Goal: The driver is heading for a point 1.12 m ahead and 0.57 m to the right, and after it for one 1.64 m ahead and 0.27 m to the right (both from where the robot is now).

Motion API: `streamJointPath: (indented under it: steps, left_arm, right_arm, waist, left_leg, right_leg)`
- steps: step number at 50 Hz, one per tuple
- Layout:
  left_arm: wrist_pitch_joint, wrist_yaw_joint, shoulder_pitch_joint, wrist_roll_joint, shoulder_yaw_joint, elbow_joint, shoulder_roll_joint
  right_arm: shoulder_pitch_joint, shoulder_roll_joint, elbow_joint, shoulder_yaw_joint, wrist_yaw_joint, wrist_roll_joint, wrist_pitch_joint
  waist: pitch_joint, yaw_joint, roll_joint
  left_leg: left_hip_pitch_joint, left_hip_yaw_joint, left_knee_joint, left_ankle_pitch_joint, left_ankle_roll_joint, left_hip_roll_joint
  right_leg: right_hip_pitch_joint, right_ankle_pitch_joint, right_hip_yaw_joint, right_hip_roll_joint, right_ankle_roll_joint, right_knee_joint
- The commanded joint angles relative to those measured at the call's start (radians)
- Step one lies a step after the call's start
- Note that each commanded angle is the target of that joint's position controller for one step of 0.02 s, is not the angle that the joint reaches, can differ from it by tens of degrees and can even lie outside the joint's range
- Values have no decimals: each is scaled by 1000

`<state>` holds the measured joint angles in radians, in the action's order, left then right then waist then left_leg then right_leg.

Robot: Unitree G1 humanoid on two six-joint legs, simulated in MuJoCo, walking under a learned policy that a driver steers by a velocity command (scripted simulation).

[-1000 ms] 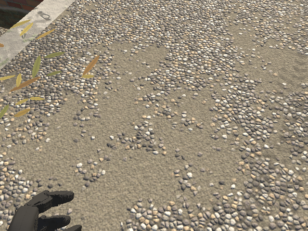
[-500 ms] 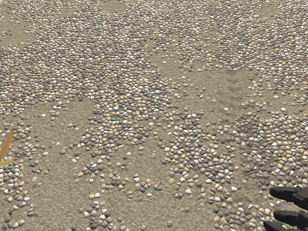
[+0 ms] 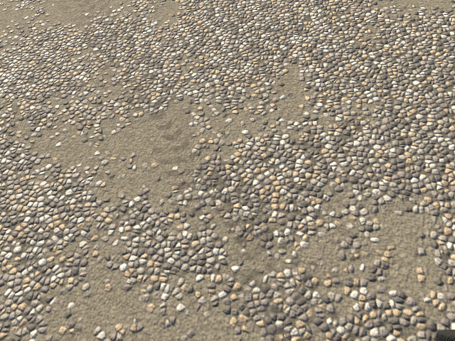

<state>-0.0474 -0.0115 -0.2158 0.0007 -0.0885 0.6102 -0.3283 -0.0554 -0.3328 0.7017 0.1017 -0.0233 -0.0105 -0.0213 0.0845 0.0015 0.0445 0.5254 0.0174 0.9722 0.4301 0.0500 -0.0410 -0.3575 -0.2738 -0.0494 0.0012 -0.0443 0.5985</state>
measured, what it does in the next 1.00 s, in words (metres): walks ahead, turning right: left foot, then right foot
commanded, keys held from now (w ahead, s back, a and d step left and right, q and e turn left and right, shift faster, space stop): e+shift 0.08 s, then shift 0.02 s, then w+shift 0.90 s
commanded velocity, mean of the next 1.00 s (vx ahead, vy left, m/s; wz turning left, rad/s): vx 0.67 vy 0.00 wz -0.31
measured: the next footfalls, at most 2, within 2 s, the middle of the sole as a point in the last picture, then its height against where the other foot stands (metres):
left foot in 0.36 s outside the picture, level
right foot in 0.80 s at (353, 299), level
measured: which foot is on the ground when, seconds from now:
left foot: up 0.00-0.34, down 0.36-0.82, up 0.84-1.00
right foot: down 0.00-0.36, up 0.38-0.78, down 0.80-1.00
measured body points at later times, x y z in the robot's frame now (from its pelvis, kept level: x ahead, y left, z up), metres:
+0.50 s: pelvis +0.14 +0.01 +0.00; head +0.15 +0.03 +0.45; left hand +0.36 +0.21 -0.10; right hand +0.12 -0.27 -0.11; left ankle +0.10 +0.14 -0.73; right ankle +0.09 -0.11 -0.65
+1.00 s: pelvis +0.51 -0.16 +0.00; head +0.53 -0.16 +0.45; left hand +0.63 +0.10 -0.12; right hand +0.58 -0.45 -0.10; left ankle +0.53 +0.00 -0.63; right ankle +0.48 -0.24 -0.73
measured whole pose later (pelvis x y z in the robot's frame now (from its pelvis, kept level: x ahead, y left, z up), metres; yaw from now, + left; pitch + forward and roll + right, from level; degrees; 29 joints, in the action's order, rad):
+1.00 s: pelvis +0.51 -0.16 +0.00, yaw -15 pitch +0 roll -2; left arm 0.09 0.04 -0.38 0.00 -0.05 0.78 -0.27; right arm -0.21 -0.30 0.76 0.02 0.01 0.04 0.10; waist 0.02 -0.02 0.05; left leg 0.57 -0.06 1.26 0.27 -0.06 -0.11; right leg -0.21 -0.25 0.06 -0.09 -0.08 0.44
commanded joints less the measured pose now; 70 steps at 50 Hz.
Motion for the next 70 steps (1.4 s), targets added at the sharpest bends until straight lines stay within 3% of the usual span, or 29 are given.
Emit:
streamJointPath:
  steps: [1,5,8,12,17,19,20,21,23,26,35,38,40,41,42,43,44,45,48,50,54,59,62,64,65,66,67,69,70]
  left_arm:
    - [32,-22,84,-17,-51,-93,-186]
    - [23,-39,58,-11,-39,-94,-159]
    - [34,-28,-6,-23,-31,-74,-155]
    - [59,-9,-46,-12,-15,-43,-145]
    - [73,2,-5,-18,12,-49,-97]
    - [91,4,52,-14,55,-83,40]
    - [117,3,55,-59,46,-136,-1]
    - [130,3,89,-63,33,-120,-66]
    - [144,12,95,-31,37,-98,-44]
    - [147,30,133,-25,42,-106,-7]
    - [171,87,371,-35,68,-170,49]
    - [158,81,293,-36,35,-171,-25]
    - [125,50,-114,-52,-15,-66,-118]
    - [110,33,-299,-37,-31,2,-185]
    - [129,42,-320,-29,-31,20,-221]
    - [134,38,-305,-15,-8,40,-117]
    - [138,36,-267,2,3,55,-84]
    - [148,40,-207,10,4,69,-83]
    - [163,50,-70,18,34,82,29]
    - [172,48,-60,-12,33,105,19]
    - [190,25,-118,-6,26,127,-25]
    - [169,12,-288,-36,17,198,-83]
    - [127,2,-301,-4,6,224,-138]
    - [101,-2,-227,35,15,212,-145]
    - [126,10,-429,10,63,184,61]
    - [147,20,-427,-33,79,209,57]
    - [150,11,-249,-81,41,159,-56]
    - [150,-4,-68,-47,34,104,-62]
    - [133,-3,-92,-37,24,103,-50]
  right_arm:
    - [31,-98,-78,28,-19,-14,23]
    - [19,-54,-67,13,-2,2,28]
    - [44,-47,-70,2,29,25,41]
    - [67,-52,-79,-3,54,33,85]
    - [-109,-42,-20,-1,53,38,131]
    - [-381,-113,43,12,46,14,146]
    - [-412,-192,53,31,62,-2,153]
    - [-388,-139,48,19,62,19,152]
    - [-392,-82,40,-6,49,12,145]
    - [-392,-22,55,-39,45,10,135]
    - [-506,-68,145,-63,13,37,115]
    - [-523,-122,173,-55,9,20,104]
    - [-462,-158,170,-47,-1,3,83]
    - [-482,-54,122,-70,-2,-15,91]
    - [-556,73,95,-110,8,18,131]
    - [-418,-61,70,-70,17,65,159]
    - [-285,-60,24,-70,22,92,171]
    - [-232,-22,5,-82,24,75,177]
    - [-288,16,29,-79,40,51,129]
    - [-249,34,19,-87,41,39,101]
    - [-14,16,-56,-98,48,7,123]
    - [201,3,-131,-96,82,31,148]
    - [95,-85,-144,-52,75,35,142]
    - [-313,-158,-64,-15,42,53,120]
    - [-430,-253,-29,15,40,-2,127]
    - [-476,-179,-16,0,53,4,132]
    - [-408,-113,-3,-14,45,8,130]
    - [-266,-58,12,-28,40,-21,132]
    - [-212,-34,15,-32,40,-39,143]
  waist:
    - [-155,23,-173]
    - [-205,17,-166]
    - [-207,-36,-216]
    - [-123,-64,-242]
    - [-74,30,-178]
    - [-133,125,72]
    - [-58,99,236]
    - [27,104,122]
    - [5,88,53]
    - [40,61,75]
    - [83,93,70]
    - [-53,-8,183]
    - [-258,-244,181]
    - [-409,-250,-4]
    - [-624,-149,-366]
    - [-500,-184,-300]
    - [-300,-171,-212]
    - [-189,-114,-62]
    - [-81,33,-113]
    - [11,64,-110]
    - [93,6,-43]
    - [106,-66,-25]
    - [-34,35,-137]
    - [-279,265,-205]
    - [-523,140,119]
    - [-702,169,243]
    - [-468,181,216]
    - [-174,124,-4]
    - [-138,56,15]
  left_leg:
    - [189,-106,123,-83,2,20]
    - [113,-102,38,-155,32,77]
    - [70,-86,-159,-183,25,66]
    - [-32,-66,-305,-122,-10,48]
    - [-358,-15,-516,-191,-79,48]
    - [-652,-335,-623,60,-158,-195]
    - [-700,-773,-764,416,-304,-355]
    - [-683,-767,-779,470,-323,-367]
    - [-680,-571,-757,298,-270,-279]
    - [-556,-393,-816,107,-237,-199]
    - [-517,-73,-942,-512,-211,-177]
    - [-647,-27,-721,-1276,-183,-228]
    - [-476,9,-269,-1436,-139,-208]
    - [-112,-22,119,-852,-126,-110]
    - [107,-143,425,-27,-108,68]
    - [230,-205,494,-33,-137,23]
    - [283,-164,507,-53,-140,-11]
    - [263,-147,442,-98,-143,-50]
    - [138,-146,335,-167,-124,-128]
    - [172,-124,259,-182,-95,-151]
    - [151,-34,-102,-546,-58,-114]
    - [40,3,-460,-707,-82,-20]
    - [-78,15,-446,-475,-112,67]
    - [-596,-35,-332,-353,-150,-6]
    - [-1099,-564,-365,88,-321,-324]
    - [-1152,-886,-600,429,-312,-369]
    - [-1012,-765,-675,373,-240,-341]
    - [-640,-435,-681,-243,-222,-302]
    - [-494,-308,-673,-533,-227,-281]
  right_leg:
    - [202,244,-349,208,-173,-257]
    - [215,355,-326,152,-161,-207]
    - [221,-219,-397,144,-170,-291]
    - [158,-318,-454,170,-189,-314]
    - [-27,-369,-432,102,-153,-225]
    - [-296,-291,-192,-62,-48,311]
    - [-610,-265,-142,-87,-33,499]
    - [-721,-197,-155,-25,-29,606]
    - [-728,-54,-114,14,-28,665]
    - [-664,70,-45,78,-2,583]
    - [-351,323,124,28,5,69]
    - [-127,186,167,-58,-58,48]
    - [385,165,135,-53,-114,16]
    - [814,-104,-166,151,-156,48]
    - [968,-511,-740,363,-278,-182]
    - [883,-523,-800,329,-237,-311]
    - [714,-345,-616,304,-219,-308]
    - [526,-201,-504,270,-212,-336]
    - [206,-93,-313,193,-219,-415]
    - [91,-58,-230,182,-213,-480]
    - [6,169,-33,96,-178,-540]
    - [259,295,-7,165,-147,-579]
    - [484,883,-56,216,-117,-325]
    - [268,938,-40,179,-70,184]
    - [-207,331,-29,16,-11,684]
    - [-276,-149,-152,-30,-22,822]
    - [-384,-112,-113,17,-30,870]
    - [-368,-49,-70,91,-13,807]
    - [-271,-51,-80,125,-1,773]
Velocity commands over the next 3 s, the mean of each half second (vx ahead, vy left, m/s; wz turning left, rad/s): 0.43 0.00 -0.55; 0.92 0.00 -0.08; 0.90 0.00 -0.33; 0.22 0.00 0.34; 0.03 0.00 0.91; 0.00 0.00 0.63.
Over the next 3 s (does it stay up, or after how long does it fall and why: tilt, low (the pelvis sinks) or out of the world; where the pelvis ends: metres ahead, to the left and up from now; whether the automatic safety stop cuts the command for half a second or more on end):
stays up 1.23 -0.36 0.00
